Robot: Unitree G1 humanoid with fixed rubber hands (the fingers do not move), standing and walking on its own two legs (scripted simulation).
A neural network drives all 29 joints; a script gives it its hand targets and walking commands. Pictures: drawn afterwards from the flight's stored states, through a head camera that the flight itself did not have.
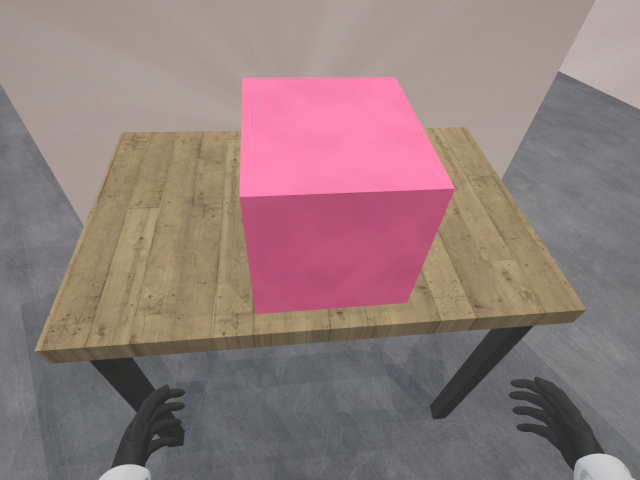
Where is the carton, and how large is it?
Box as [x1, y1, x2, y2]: [240, 77, 454, 313]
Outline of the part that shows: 395,77 242,78 240,203 255,313 399,303 407,301 451,197 454,187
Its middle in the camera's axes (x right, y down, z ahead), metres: +0.02 -0.08 +0.64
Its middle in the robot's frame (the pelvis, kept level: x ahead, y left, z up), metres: +0.54 +0.00 +0.04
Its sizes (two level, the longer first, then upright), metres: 0.290 0.259 0.257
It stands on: a table, 0.69 m high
